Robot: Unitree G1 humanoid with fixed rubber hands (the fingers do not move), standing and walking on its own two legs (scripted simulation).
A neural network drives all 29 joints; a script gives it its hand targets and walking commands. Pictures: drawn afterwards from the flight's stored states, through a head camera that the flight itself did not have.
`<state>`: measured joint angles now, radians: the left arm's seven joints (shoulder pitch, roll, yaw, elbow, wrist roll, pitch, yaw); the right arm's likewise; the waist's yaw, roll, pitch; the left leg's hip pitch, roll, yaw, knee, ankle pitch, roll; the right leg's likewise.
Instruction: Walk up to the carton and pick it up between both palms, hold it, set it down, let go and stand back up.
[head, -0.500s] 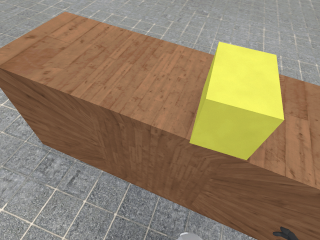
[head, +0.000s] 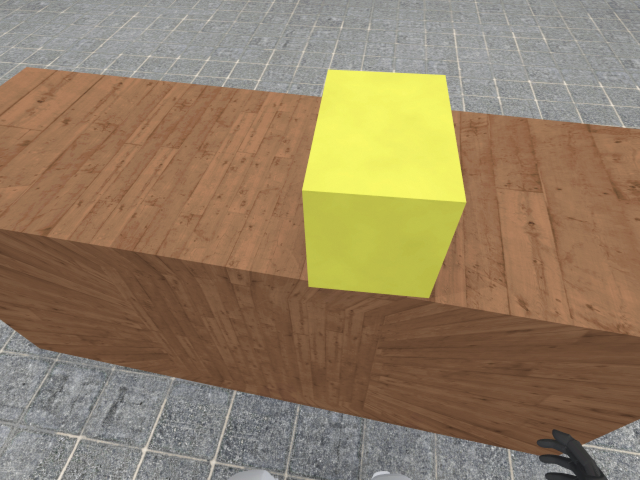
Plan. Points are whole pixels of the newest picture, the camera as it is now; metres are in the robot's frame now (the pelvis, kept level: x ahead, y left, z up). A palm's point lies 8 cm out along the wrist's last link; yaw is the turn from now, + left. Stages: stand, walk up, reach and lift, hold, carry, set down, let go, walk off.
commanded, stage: walk up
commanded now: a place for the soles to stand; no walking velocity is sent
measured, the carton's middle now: (377, 180) +0.55 -0.07 +0.05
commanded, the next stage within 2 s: none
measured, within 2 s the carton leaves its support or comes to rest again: neither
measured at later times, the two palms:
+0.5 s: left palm out of the picture +0.09 +0.35 -0.07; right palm out of the picture +0.08 -0.31 -0.05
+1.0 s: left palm out of the picture +0.12 +0.34 -0.08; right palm out of the picture +0.04 -0.32 -0.07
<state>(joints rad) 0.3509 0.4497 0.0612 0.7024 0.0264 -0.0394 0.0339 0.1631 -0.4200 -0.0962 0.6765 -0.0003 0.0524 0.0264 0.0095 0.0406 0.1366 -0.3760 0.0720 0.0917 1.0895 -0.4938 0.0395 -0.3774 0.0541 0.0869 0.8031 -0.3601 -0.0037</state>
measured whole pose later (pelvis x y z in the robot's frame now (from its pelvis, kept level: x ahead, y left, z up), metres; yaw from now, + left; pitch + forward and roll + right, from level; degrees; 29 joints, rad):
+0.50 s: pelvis -0.01 +0.03 +0.02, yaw -6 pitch -1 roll -2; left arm 0.34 0.47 0.06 0.71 0.03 -0.04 0.04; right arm 0.20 -0.42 -0.10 0.71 0.00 0.02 0.01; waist 0.01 0.01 0.13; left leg -0.34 0.10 0.13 0.72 -0.35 0.04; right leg -0.46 0.05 0.05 0.93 -0.42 0.00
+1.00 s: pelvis -0.01 +0.02 +0.01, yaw -11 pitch -1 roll -2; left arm 0.33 0.44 0.06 0.72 0.03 -0.04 0.04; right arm 0.18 -0.42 -0.10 0.79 0.00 0.03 0.01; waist 0.01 0.02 0.14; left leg -0.35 0.07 0.09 0.76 -0.39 0.04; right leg -0.44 0.07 0.08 0.97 -0.47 -0.02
